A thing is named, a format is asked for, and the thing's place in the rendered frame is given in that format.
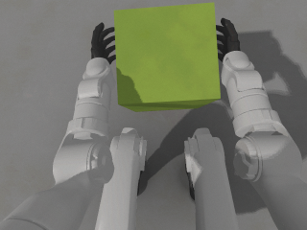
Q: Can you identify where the robot right forearm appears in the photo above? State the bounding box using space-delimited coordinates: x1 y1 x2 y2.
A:
220 51 302 169

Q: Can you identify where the right robot hand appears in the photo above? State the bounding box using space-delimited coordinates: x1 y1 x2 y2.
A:
216 18 241 62

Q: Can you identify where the robot left shin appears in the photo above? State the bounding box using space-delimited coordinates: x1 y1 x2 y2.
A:
109 127 140 178

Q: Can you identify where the robot right upper arm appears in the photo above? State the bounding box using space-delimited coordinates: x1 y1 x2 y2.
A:
233 135 307 230

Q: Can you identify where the robot left upper arm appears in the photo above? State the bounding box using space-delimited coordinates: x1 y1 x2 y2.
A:
0 141 115 230

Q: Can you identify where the left robot hand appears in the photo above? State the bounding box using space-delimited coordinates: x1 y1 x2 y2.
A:
90 22 116 65

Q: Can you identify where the robot left forearm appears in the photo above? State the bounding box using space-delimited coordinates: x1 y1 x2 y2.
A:
53 57 116 175

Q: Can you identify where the right robot thigh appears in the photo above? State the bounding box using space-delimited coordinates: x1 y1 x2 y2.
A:
184 133 239 230

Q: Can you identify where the carton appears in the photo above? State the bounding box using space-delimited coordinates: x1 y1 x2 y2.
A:
113 2 221 112

